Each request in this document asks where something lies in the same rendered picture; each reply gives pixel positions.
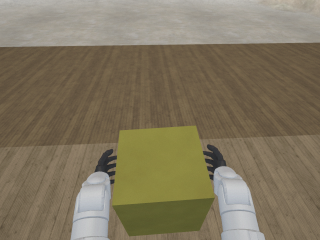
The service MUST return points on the right robot hand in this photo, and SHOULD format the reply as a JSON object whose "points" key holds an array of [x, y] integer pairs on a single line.
{"points": [[216, 161]]}

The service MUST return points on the left robot forearm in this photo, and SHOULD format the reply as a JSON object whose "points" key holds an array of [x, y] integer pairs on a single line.
{"points": [[92, 208]]}

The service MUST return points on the right robot forearm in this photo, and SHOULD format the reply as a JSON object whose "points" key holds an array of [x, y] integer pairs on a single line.
{"points": [[236, 206]]}

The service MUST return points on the carton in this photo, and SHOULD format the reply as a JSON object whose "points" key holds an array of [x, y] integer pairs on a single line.
{"points": [[162, 184]]}

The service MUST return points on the left robot hand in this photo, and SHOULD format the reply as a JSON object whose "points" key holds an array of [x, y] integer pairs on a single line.
{"points": [[103, 165]]}

